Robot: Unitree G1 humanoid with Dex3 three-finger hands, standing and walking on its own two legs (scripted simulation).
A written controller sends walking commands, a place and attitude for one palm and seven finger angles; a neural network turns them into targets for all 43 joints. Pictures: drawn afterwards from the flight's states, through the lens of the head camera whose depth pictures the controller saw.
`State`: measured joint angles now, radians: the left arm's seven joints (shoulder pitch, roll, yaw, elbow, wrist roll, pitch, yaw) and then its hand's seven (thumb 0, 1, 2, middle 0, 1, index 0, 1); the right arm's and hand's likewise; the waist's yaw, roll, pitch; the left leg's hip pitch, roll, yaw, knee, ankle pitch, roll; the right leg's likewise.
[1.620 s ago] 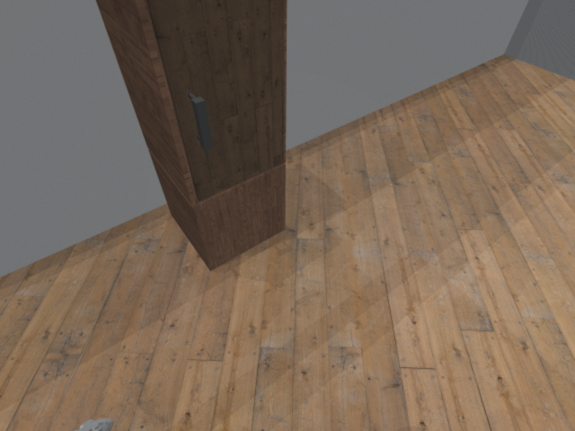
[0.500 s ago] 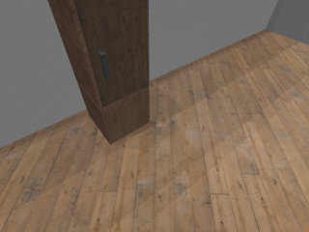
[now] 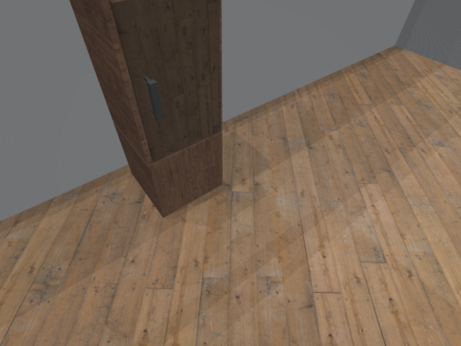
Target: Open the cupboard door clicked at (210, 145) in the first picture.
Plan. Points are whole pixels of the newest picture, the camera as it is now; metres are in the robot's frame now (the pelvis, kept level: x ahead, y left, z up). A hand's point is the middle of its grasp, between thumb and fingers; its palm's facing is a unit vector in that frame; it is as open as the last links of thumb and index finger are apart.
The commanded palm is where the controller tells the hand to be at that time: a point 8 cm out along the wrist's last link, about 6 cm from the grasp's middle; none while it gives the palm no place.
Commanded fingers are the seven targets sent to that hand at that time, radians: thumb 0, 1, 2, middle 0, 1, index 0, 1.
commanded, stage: look at it before walking up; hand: left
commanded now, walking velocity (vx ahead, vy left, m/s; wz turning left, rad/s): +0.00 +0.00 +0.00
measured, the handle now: (152, 98) +0.86 +0.32 -0.05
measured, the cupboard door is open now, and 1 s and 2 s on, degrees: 0 0 0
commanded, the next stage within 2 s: walk to a spot facing it in 0.02 s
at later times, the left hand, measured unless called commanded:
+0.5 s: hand out of the picture +0.05 +0.19 -0.19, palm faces -0.14 -0.95 -0.28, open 7.4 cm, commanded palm none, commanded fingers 0.00 0.90 0.90 -0.20 -0.30 -0.20 -0.30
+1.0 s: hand out of the picture +0.12 +0.20 -0.18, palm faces -0.34 -0.91 -0.21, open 7.4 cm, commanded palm none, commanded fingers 0.00 0.90 0.90 -0.20 -0.30 -0.20 -0.30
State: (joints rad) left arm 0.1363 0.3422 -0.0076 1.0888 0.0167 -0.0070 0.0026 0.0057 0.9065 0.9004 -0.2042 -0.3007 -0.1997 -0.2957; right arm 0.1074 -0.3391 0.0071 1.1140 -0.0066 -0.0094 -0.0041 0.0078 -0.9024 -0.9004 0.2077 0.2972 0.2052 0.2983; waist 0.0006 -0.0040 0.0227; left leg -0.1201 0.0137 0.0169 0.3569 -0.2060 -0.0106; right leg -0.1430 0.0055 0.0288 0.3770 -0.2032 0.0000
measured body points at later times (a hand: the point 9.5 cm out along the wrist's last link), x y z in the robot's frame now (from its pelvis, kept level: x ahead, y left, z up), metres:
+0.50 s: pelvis -0.02 -0.02 -0.03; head +0.00 -0.04 +0.42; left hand +0.06 +0.24 -0.16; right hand +0.02 -0.28 -0.18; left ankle -0.01 +0.12 -0.75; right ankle -0.02 -0.11 -0.75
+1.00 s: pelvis -0.01 +0.02 -0.01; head +0.01 +0.04 +0.44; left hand +0.14 +0.25 -0.16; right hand -0.04 -0.25 -0.13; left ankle -0.01 +0.14 -0.75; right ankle -0.03 -0.10 -0.70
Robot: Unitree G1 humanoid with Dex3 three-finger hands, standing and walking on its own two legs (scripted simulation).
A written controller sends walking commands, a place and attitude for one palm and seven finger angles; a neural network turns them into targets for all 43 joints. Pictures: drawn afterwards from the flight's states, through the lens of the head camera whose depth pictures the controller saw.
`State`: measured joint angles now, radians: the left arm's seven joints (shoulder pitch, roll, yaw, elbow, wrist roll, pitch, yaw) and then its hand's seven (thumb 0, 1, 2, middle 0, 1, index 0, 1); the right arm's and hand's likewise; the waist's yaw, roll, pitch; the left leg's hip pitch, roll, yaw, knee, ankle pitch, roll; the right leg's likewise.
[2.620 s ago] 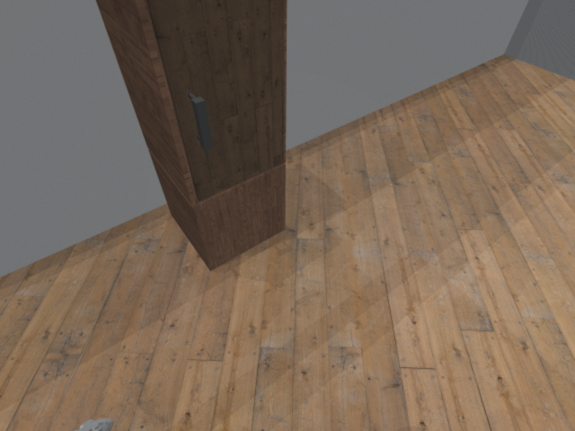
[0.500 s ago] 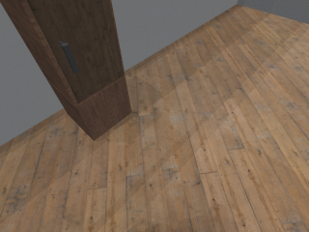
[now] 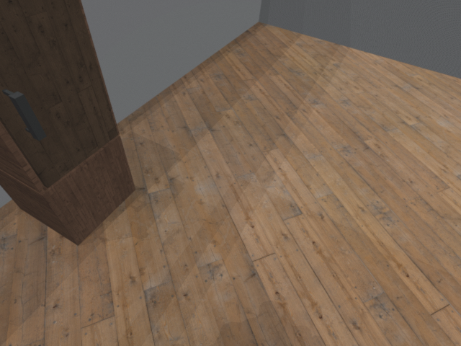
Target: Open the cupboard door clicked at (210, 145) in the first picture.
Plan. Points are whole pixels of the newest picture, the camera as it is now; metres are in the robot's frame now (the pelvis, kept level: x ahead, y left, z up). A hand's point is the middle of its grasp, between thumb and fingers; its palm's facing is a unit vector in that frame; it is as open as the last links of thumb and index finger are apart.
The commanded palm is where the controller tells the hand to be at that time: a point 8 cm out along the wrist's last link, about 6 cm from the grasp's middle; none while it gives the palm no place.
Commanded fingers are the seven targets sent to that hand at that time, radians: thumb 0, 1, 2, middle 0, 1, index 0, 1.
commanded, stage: walk to a spot facing it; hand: left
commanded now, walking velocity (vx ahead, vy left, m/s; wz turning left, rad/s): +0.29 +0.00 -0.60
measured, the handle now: (23, 114) +0.66 +0.64 -0.05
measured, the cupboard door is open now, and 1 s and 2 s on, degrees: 0 0 0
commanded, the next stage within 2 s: turn to face it in 1.24 s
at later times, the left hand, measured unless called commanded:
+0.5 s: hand (219, 258) +0.36 +0.05 -0.19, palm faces -0.38 -0.91 -0.16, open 7.4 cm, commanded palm none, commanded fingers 0.00 0.90 0.90 -0.20 -0.30 -0.20 -0.30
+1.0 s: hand (208, 218) +0.47 +0.09 -0.18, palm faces -0.42 -0.90 -0.15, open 7.4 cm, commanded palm none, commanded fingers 0.00 0.90 0.90 -0.20 -0.30 -0.20 -0.30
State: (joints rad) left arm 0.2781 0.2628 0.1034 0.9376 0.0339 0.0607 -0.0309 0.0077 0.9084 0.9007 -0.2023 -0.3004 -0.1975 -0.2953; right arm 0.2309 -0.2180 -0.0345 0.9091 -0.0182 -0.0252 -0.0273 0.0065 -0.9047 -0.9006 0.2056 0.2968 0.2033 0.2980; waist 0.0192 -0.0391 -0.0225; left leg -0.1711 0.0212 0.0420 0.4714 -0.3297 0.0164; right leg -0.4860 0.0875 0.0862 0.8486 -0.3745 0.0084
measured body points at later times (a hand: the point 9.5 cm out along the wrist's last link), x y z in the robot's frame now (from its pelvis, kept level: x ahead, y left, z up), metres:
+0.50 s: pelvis +0.16 -0.07 -0.03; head +0.22 -0.08 +0.42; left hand +0.37 +0.09 -0.17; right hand -0.01 -0.26 -0.16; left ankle +0.06 +0.09 -0.63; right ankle +0.20 -0.17 -0.74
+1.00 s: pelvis +0.38 -0.08 +0.00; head +0.41 -0.06 +0.45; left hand +0.49 +0.13 -0.17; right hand +0.35 -0.33 -0.12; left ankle +0.43 -0.02 -0.74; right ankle +0.28 -0.18 -0.64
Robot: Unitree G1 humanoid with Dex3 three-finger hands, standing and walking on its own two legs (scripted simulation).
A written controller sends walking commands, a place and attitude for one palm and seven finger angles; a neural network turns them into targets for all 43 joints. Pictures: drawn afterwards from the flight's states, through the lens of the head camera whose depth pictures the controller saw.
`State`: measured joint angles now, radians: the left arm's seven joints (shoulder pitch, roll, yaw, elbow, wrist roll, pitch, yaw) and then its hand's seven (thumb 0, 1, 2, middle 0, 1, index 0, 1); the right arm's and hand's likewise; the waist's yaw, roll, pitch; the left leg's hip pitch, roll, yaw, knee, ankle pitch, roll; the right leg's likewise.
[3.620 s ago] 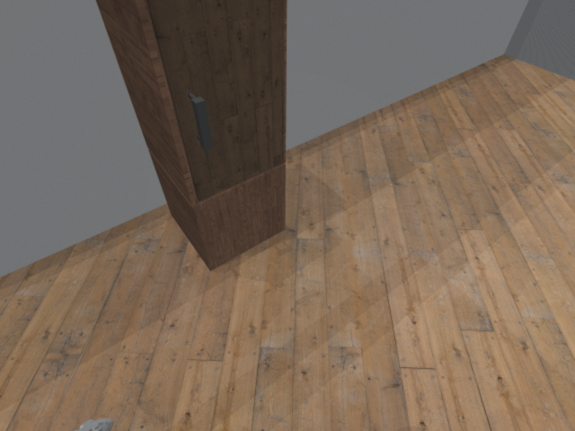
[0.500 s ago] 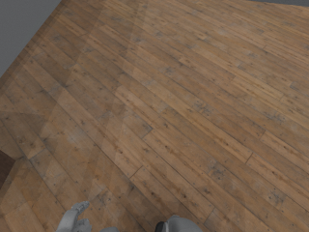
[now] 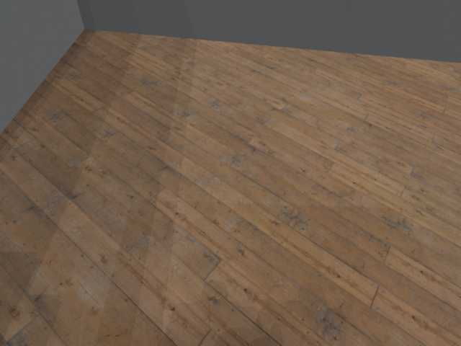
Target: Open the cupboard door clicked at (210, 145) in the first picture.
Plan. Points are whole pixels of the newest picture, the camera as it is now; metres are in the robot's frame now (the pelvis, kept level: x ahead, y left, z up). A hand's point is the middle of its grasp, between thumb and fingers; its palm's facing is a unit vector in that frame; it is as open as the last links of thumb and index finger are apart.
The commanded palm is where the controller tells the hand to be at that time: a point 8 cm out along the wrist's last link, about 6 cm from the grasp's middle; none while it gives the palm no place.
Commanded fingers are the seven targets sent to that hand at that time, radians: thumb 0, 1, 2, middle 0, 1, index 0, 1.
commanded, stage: walk to a spot facing it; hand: left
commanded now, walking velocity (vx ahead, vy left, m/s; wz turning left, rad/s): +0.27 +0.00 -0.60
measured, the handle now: out of the picture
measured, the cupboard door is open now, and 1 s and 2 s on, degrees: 0 0 0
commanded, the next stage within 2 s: turn to face it in 0.24 s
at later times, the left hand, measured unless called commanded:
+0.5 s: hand (191, 256) +0.35 +0.11 -0.18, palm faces -0.22 -0.95 -0.22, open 7.4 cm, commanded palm none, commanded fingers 0.00 0.90 0.90 -0.20 -0.30 -0.20 -0.30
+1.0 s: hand (137, 272) +0.29 +0.23 -0.18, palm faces +0.11 -0.97 -0.23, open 7.4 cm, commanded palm none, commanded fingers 0.00 0.90 0.90 -0.20 -0.30 -0.20 -0.30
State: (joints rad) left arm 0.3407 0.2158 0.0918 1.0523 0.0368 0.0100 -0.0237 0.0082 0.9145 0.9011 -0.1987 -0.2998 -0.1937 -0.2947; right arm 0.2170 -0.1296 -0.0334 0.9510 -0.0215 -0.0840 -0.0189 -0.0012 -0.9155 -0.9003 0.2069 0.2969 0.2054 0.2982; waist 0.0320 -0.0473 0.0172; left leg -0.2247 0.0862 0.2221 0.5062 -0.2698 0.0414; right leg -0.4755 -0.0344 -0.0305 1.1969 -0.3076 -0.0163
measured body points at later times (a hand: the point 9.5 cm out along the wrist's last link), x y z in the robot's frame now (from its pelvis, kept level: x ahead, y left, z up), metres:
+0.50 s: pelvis +0.18 -0.04 -0.02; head +0.22 -0.05 +0.42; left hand +0.36 +0.16 -0.16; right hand +0.09 -0.25 -0.18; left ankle +0.11 +0.11 -0.65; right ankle +0.23 -0.12 -0.74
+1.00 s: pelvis +0.24 +0.01 +0.00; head +0.28 +0.04 +0.45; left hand +0.29 +0.28 -0.16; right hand +0.29 -0.23 -0.14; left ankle +0.26 +0.08 -0.74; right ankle +0.21 -0.15 -0.65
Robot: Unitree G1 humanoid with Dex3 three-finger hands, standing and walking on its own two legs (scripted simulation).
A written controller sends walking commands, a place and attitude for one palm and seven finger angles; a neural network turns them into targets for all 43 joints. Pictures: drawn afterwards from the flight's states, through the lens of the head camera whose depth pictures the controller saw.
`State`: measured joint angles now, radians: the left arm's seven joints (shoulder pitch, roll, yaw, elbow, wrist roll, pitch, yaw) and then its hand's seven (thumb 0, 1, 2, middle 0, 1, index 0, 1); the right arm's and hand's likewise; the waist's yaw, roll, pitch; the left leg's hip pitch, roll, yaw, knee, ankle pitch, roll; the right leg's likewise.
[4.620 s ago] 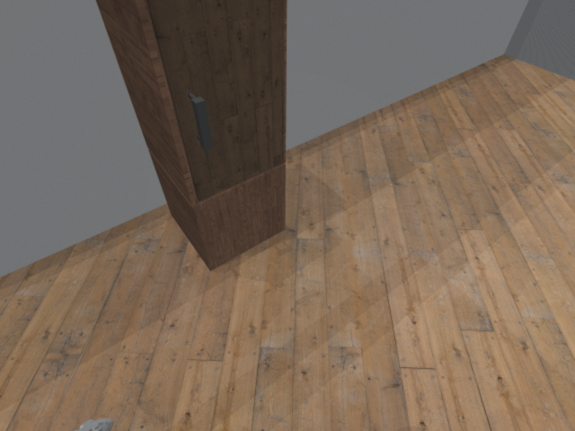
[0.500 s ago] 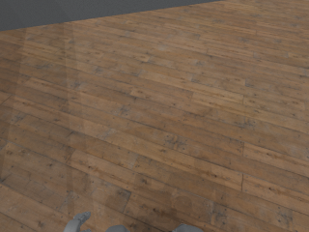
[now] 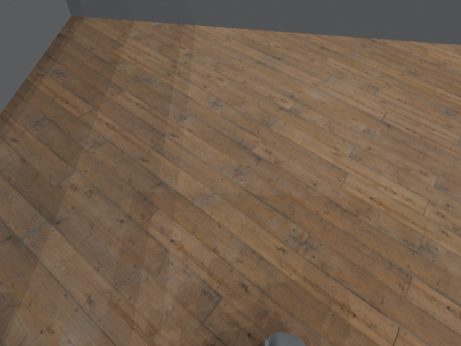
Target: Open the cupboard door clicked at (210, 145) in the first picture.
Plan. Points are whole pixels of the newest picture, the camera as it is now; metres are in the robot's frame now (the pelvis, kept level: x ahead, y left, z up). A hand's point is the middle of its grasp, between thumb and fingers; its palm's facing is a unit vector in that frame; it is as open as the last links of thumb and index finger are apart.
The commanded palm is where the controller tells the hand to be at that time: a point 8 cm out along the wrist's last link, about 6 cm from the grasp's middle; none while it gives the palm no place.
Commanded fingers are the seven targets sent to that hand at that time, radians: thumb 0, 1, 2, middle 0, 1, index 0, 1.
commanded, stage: turn to face it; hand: left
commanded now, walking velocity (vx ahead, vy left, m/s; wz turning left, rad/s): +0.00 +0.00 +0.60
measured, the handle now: out of the picture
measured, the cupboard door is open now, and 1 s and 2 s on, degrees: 0 0 0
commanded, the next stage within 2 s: none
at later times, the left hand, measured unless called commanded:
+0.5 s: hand out of the picture +0.01 +0.13 -0.14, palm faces +0.32 -0.90 -0.28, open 7.4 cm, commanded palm none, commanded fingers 0.00 0.90 0.90 -0.20 -0.30 -0.20 -0.30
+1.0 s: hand out of the picture -0.15 +0.17 -0.17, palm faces +0.63 -0.72 -0.28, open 7.4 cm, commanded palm none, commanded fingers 0.00 0.90 0.90 -0.20 -0.30 -0.20 -0.30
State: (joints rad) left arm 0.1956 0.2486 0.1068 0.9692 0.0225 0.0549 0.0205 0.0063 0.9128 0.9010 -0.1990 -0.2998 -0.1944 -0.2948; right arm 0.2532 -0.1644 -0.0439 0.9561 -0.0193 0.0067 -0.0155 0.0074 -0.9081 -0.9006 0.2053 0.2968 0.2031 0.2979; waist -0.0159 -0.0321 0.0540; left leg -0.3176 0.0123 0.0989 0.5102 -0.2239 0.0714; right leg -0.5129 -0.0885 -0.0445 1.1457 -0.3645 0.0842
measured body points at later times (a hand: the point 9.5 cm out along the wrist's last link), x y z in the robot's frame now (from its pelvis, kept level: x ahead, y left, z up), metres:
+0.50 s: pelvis -0.02 -0.08 +0.00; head +0.00 -0.11 +0.45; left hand -0.01 +0.18 -0.12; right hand +0.14 -0.32 -0.15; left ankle -0.05 +0.06 -0.65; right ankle +0.02 -0.18 -0.74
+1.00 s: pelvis -0.06 -0.05 +0.00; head -0.04 -0.01 +0.45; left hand -0.18 +0.20 -0.15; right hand +0.19 -0.19 -0.13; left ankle -0.11 +0.03 -0.74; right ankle +0.02 -0.18 -0.67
